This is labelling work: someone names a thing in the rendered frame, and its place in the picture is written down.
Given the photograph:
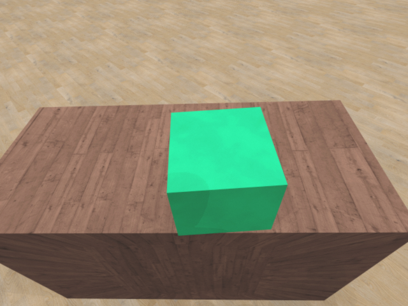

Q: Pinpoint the pedestal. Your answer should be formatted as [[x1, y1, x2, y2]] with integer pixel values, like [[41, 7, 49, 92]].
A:
[[0, 100, 408, 300]]

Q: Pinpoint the carton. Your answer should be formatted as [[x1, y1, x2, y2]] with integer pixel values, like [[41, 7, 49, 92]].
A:
[[167, 107, 288, 236]]

